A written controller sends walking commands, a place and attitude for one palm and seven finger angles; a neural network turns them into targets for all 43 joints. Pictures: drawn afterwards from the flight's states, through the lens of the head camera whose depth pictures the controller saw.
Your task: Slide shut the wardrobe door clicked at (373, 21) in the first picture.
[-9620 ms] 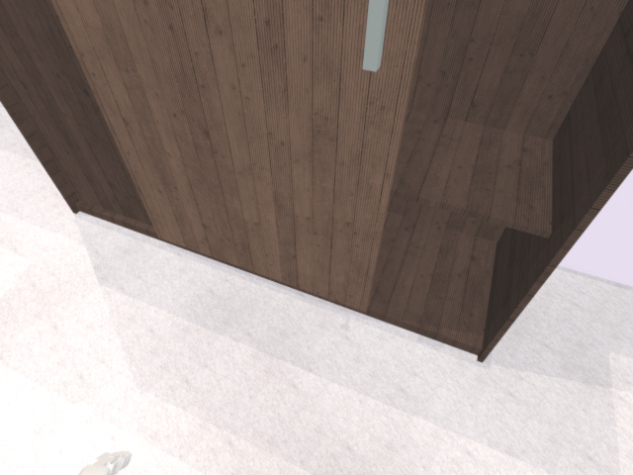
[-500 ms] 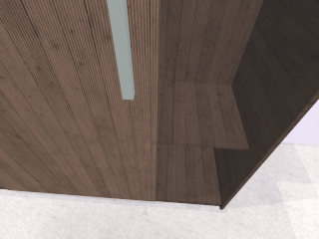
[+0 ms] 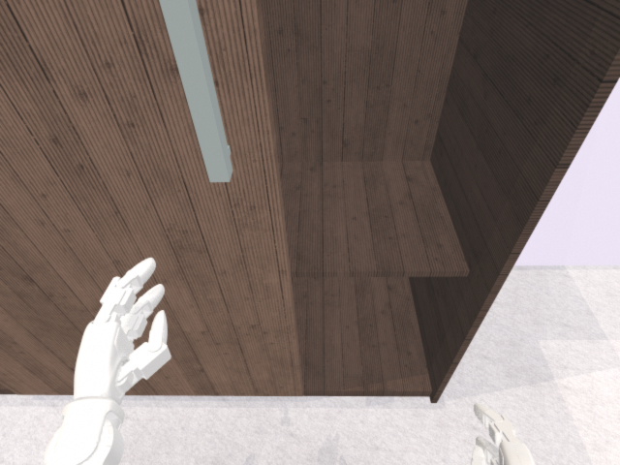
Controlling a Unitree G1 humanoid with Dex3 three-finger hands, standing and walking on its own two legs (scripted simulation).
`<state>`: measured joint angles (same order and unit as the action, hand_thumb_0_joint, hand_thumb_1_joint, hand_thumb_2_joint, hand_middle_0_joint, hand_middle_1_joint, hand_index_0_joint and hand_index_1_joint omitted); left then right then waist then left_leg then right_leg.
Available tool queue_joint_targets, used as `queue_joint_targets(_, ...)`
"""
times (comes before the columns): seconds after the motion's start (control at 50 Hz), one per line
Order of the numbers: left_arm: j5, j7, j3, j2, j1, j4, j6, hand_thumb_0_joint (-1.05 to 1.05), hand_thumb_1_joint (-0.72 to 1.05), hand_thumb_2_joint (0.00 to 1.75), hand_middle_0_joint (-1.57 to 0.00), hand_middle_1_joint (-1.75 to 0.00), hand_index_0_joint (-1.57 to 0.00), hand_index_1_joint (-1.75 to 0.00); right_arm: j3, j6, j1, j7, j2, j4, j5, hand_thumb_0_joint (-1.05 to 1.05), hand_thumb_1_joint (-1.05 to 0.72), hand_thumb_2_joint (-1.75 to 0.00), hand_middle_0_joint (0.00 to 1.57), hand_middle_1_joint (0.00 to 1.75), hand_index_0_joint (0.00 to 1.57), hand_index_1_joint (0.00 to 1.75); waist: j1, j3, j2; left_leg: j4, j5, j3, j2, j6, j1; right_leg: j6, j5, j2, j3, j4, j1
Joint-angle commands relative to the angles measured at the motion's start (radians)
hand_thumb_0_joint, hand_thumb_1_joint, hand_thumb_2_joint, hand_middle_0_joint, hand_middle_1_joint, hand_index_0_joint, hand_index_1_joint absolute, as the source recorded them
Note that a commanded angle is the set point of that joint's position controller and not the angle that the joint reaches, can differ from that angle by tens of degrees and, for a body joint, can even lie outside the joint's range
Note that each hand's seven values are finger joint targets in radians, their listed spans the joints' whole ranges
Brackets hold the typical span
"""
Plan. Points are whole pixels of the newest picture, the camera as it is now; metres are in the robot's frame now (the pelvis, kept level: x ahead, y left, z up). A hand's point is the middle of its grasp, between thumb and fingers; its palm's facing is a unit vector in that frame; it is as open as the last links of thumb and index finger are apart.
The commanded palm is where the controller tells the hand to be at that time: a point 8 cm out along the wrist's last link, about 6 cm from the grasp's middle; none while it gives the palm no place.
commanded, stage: raise the hand with hooked fingers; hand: left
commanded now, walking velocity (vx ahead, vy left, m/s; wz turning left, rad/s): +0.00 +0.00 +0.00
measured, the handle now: (205, 88) +0.46 +0.12 +0.29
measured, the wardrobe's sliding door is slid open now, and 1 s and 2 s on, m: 0.40 0.40 0.40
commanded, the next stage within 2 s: move the hooked fingers beside the handle in 1.84 s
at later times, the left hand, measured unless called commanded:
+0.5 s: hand (133, 372) +0.21 +0.19 +0.10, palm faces -0.10 -0.99 -0.13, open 10.6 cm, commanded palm +0.16 +0.26 +0.11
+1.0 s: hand out of the picture +0.24 +0.27 +0.23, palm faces +0.09 -0.98 -0.17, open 13.4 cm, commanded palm +0.21 +0.31 +0.22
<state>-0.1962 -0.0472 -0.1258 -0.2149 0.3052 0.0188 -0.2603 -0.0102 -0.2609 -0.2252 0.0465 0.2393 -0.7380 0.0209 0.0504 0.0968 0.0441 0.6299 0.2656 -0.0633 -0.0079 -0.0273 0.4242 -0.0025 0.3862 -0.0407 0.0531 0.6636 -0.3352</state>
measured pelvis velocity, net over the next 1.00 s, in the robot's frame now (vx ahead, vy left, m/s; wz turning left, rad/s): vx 0.00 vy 0.00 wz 0.02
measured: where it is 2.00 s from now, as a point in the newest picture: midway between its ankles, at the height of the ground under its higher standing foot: outside the picture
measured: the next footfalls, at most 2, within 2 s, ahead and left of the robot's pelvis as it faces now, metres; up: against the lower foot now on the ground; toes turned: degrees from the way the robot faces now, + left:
none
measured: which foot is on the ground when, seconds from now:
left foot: down 0.00-1.00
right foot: down 0.00-1.00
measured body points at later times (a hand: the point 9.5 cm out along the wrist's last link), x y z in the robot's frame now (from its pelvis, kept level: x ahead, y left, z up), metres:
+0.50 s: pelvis -0.03 -0.03 -0.01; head -0.02 -0.06 +0.44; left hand +0.21 +0.25 +0.10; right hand +0.16 -0.25 -0.09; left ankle +0.04 +0.10 -0.72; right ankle -0.03 -0.12 -0.72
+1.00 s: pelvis +0.00 +0.00 +0.01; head -0.03 -0.01 +0.46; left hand +0.23 +0.32 +0.24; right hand +0.21 -0.21 -0.04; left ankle +0.04 +0.10 -0.72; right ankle -0.03 -0.12 -0.72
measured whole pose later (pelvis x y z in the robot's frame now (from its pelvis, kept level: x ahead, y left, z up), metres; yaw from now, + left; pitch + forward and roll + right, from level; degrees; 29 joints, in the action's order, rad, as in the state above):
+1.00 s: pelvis +0.00 +0.00 +0.01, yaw +1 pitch -2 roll -1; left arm -0.39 -0.40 -0.47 -0.47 0.01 -0.12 0.06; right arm 0.07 -0.35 -0.20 0.10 0.26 -0.65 0.07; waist -0.05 0.05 0.05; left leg 0.52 0.23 -0.03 0.00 -0.03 0.26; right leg 0.00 0.31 -0.02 0.08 0.48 -0.12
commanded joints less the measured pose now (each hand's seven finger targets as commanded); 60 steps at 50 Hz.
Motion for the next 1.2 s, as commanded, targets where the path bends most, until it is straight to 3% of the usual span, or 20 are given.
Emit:
queue_joint_targets(0.0, -0.114, -0.288, -0.142, -0.081, 0.380, 0.176, -0.150, 0.00, 0.57, 0.76, -0.22, -0.51, -0.22, -0.51, -0.075, -0.033, 0.145, -0.017, 0.162, 0.258, 0.024, 0.00, -0.90, -0.90, 0.20, 0.30, 0.20, 0.30, -0.116, -0.054, -0.242, 0.039, -0.075, 0.038, -0.003, 0.044, 0.073, 0.039, -0.212, 0.027, 0.020, -0.016, -0.124)
queue_joint_targets(0.06, -0.117, -0.331, -0.251, -0.215, 0.260, 0.025, -0.067, 0.00, 0.50, 0.73, -0.23, -0.55, -0.23, -0.55, -0.067, -0.003, 0.175, -0.003, 0.147, 0.337, 0.042, 0.00, -0.90, -0.90, 0.20, 0.30, 0.20, 0.30, -0.148, 0.032, -0.031, 0.055, -0.043, 0.002, -0.026, 0.026, 0.063, 0.029, -0.161, 0.018, -0.024, -0.027, -0.082)
queue_joint_targets(0.1, -0.146, -0.297, -0.263, -0.227, 0.143, -0.182, -0.074, 0.00, 0.46, 0.71, -0.23, -0.58, -0.23, -0.58, -0.059, 0.003, 0.153, 0.016, 0.124, 0.373, 0.037, 0.00, -0.90, -0.90, 0.20, 0.30, 0.20, 0.30, -0.110, 0.085, -0.012, 0.066, -0.012, -0.002, -0.016, 0.011, 0.036, 0.015, -0.092, 0.030, -0.041, -0.043, -0.101)
queue_joint_targets(0.16, -0.137, -0.206, -0.281, -0.273, -0.079, -0.510, -0.201, 0.00, 0.39, 0.68, -0.24, -0.63, -0.24, -0.63, -0.052, -0.012, 0.060, 0.031, 0.105, 0.344, 0.003, 0.00, -0.90, -0.90, 0.20, 0.30, 0.20, 0.30, -0.063, 0.179, 0.085, 0.097, -0.076, 0.039, 0.003, -0.002, -0.057, 0.021, -0.144, 0.049, -0.047, -0.019, -0.110)
queue_joint_targets(0.18, -0.136, -0.190, -0.232, -0.234, -0.093, -0.554, -0.246, 0.00, 0.36, 0.67, -0.24, -0.64, -0.24, -0.64, -0.048, -0.025, 0.048, 0.035, 0.097, 0.326, 0.002, 0.00, -0.90, -0.90, 0.20, 0.30, 0.20, 0.30, -0.041, 0.187, 0.126, 0.101, -0.085, 0.048, 0.007, -0.007, -0.095, 0.028, -0.145, 0.055, -0.046, -0.022, -0.120)
queue_joint_targets(0.24, -0.134, -0.219, -0.140, -0.194, -0.141, -0.450, -0.328, 0.00, 0.29, 0.64, -0.24, -0.69, -0.24, -0.69, -0.028, -0.070, 0.044, 0.050, 0.118, 0.255, 0.011, 0.00, -0.90, -0.90, 0.20, 0.30, 0.20, 0.30, 0.018, 0.044, 0.106, 0.112, 0.003, 0.073, 0.019, -0.011, -0.073, 0.024, -0.049, 0.051, -0.053, -0.062, -0.200)
queue_joint_targets(0.28, -0.152, -0.294, -0.108, -0.216, -0.193, -0.341, -0.299, 0.00, 0.25, 0.62, -0.25, -0.72, -0.25, -0.72, -0.016, -0.096, 0.061, 0.061, 0.144, 0.228, 0.032, 0.00, -0.90, -0.90, 0.20, 0.30, 0.20, 0.30, 0.040, -0.040, 0.077, 0.111, 0.066, 0.090, 0.023, -0.013, -0.043, 0.016, 0.029, 0.038, -0.094, -0.123, -0.199)
queue_joint_targets(0.36, -0.155, -0.395, -0.178, -0.311, -0.208, -0.060, -0.078, 0.00, 0.15, 0.58, -0.25, -0.78, -0.25, -0.78, -0.011, -0.095, 0.086, 0.085, 0.172, 0.215, 0.054, 0.00, -0.90, -0.90, 0.20, 0.30, 0.20, 0.30, -0.007, -0.118, -0.039, 0.067, 0.124, 0.098, 0.023, -0.007, 0.027, 0.000, 0.197, 0.022, -0.150, -0.215, -0.182)
queue_joint_targets(0.4, -0.171, -0.411, -0.259, -0.386, -0.236, -0.050, 0.025, 0.00, 0.11, 0.56, -0.26, -0.81, -0.26, -0.81, -0.003, -0.087, 0.116, 0.089, 0.169, 0.240, 0.052, 0.00, -0.90, -0.90, 0.20, 0.30, 0.20, 0.30, -0.043, -0.054, -0.059, 0.044, 0.095, 0.103, 0.020, -0.007, 0.023, -0.011, 0.187, -0.007, -0.170, -0.231, -0.105)
queue_joint_targets(0.46, -0.233, -0.384, -0.458, -0.490, -0.193, -0.116, 0.110, 0.00, 0.04, 0.53, -0.26, -0.86, -0.26, -0.86, 0.005, -0.097, 0.139, 0.077, 0.151, 0.269, 0.048, 0.00, -0.90, -0.90, 0.20, 0.30, 0.20, 0.30, -0.117, 0.129, -0.059, 0.021, -0.025, 0.110, 0.018, -0.001, -0.034, -0.025, -0.032, -0.028, -0.155, -0.201, 0.069)
queue_joint_targets(0.5, -0.274, -0.352, -0.500, -0.449, -0.145, -0.258, 0.089, 0.00, -0.01, 0.51, -0.27, -0.88, -0.27, -0.88, 0.014, -0.116, 0.129, 0.058, 0.124, 0.291, 0.043, 0.00, -0.90, -0.90, 0.20, 0.30, 0.20, 0.30, -0.134, 0.220, -0.052, 0.005, -0.129, 0.105, 0.016, 0.001, -0.087, -0.034, -0.281, -0.020, -0.112, -0.155, 0.140)
queue_joint_targets(0.58, -0.273, -0.333, -0.442, -0.351, -0.092, -0.253, 0.066, 0.00, -0.10, 0.47, -0.27, -0.94, -0.27, -0.94, 0.006, -0.152, 0.096, 0.034, 0.128, 0.267, 0.048, 0.00, -0.90, -0.90, 0.20, 0.30, 0.20, 0.30, -0.110, 0.121, -0.067, -0.020, -0.171, 0.079, 0.018, 0.004, -0.122, -0.045, -0.468, 0.001, -0.071, -0.150, 0.094)
queue_joint_targets(0.66, -0.230, -0.372, -0.334, -0.323, -0.199, -0.163, 0.165, 0.00, -0.20, 0.43, -0.28, -1.00, -0.28, -1.00, -0.001, -0.163, 0.092, 0.049, 0.160, 0.244, 0.067, 0.00, -0.90, -0.90, 0.20, 0.30, 0.20, 0.30, -0.082, -0.060, -0.042, -0.071, -0.093, 0.075, 0.028, -0.003, -0.133, -0.026, -0.278, 0.023, -0.063, -0.212, -0.015)
queue_joint_targets(0.74, -0.198, -0.366, -0.353, -0.430, -0.400, -0.345, 0.209, 0.00, -0.29, 0.39, -0.29, -1.07, -0.29, -1.07, 0.003, -0.173, 0.096, 0.067, 0.164, 0.251, 0.064, 0.00, -0.90, -0.90, 0.20, 0.30, 0.20, 0.30, -0.080, 0.043, 0.040, -0.140, -0.084, 0.100, 0.023, -0.019, -0.256, 0.003, -0.187, 0.050, 0.002, -0.218, 0.016)
queue_joint_targets(0.84, -0.198, -0.310, -0.491, -0.525, -0.438, -0.479, 0.173, 0.00, -0.41, 0.34, -0.29, -1.14, -0.29, -1.14, 0.022, -0.176, 0.104, 0.065, 0.147, 0.234, 0.041, 0.00, -0.90, -0.90, 0.20, 0.30, 0.20, 0.30, -0.103, 0.182, 0.086, -0.163, -0.240, 0.120, 0.026, -0.006, -0.379, 0.020, -0.313, 0.057, 0.034, -0.208, 0.127)
queue_joint_targets(0.92, -0.219, -0.334, -0.489, -0.505, -0.503, -0.289, 0.271, 0.00, -0.50, 0.30, -0.30, -1.20, -0.30, -1.20, 0.034, -0.138, 0.133, 0.061, 0.144, 0.217, 0.057, 0.00, -0.90, -0.90, 0.20, 0.30, 0.20, 0.30, -0.106, 0.045, 0.130, -0.206, -0.195, 0.128, 0.030, 0.012, -0.343, 0.028, -0.296, 0.062, 0.035, -0.242, 0.100)
queue_joint_targets(0.98, -0.188, -0.365, -0.408, -0.463, -0.552, -0.166, 0.375, 0.00, -0.50, 0.30, -0.30, -1.20, -0.30, -1.20, 0.039, -0.091, 0.138, 0.058, 0.155, 0.214, 0.066, 0.00, -0.90, -0.90, 0.20, 0.30, 0.20, 0.30, -0.090, -0.059, 0.064, -0.228, -0.142, 0.126, 0.029, 0.011, -0.298, 0.022, -0.263, 0.061, 0.031, -0.279, 0.062)
queue_joint_targets(1.06, -0.167, -0.396, -0.366, -0.481, -0.653, -0.178, 0.452, 0.00, -0.50, 0.30, -0.30, -1.20, -0.30, -1.20, 0.045, -0.053, 0.172, 0.051, 0.159, 0.244, 0.073, 0.00, -0.90, -0.90, 0.20, 0.30, 0.20, 0.30, -0.088, 0.004, 0.004, -0.228, -0.134, 0.132, 0.023, 0.000, -0.334, 0.019, -0.247, 0.056, 0.028, -0.288, 0.074)
queue_joint_targets(1.14, -0.181, -0.423, -0.500, -0.666, -0.833, -0.395, 0.469, 0.00, -0.50, 0.30, -0.30, -1.20, -0.30, -1.20, 0.056, -0.043, 0.212, 0.051, 0.153, 0.282, 0.067, 0.00, -0.90, -0.90, 0.20, 0.30, 0.20, 0.30, -0.107, 0.234, 0.092, -0.223, -0.228, 0.149, 0.014, 0.000, -0.474, 0.029, -0.306, 0.053, 0.022, -0.274, 0.158)
queue_joint_targets(1.18, -0.189, -0.409, -0.575, -0.735, -0.866, -0.454, 0.450, 0.00, -0.50, 0.30, -0.30, -1.20, -0.30, -1.20, 0.067, -0.041, 0.217, 0.051, 0.145, 0.278, 0.058, 0.00, -0.90, -0.90, 0.20, 0.30, 0.20, 0.30, -0.116, 0.257, 0.124, -0.224, -0.250, 0.150, 0.010, 0.001, -0.489, 0.033, -0.309, 0.058, 0.025, -0.286, 0.172)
